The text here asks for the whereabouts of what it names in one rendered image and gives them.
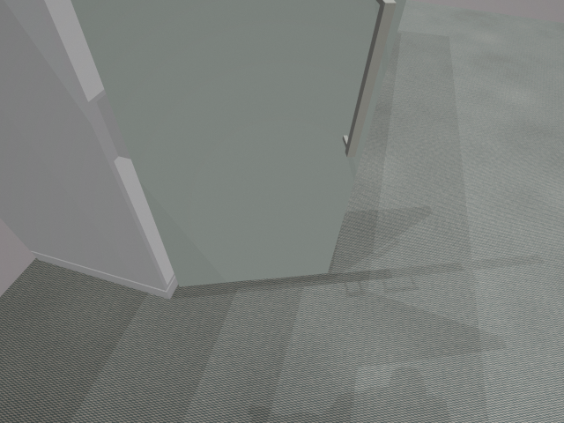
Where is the handle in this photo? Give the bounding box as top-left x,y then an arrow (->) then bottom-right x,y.
343,0 -> 397,157

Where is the fridge door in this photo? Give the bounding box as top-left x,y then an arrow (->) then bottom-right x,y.
71,0 -> 406,286

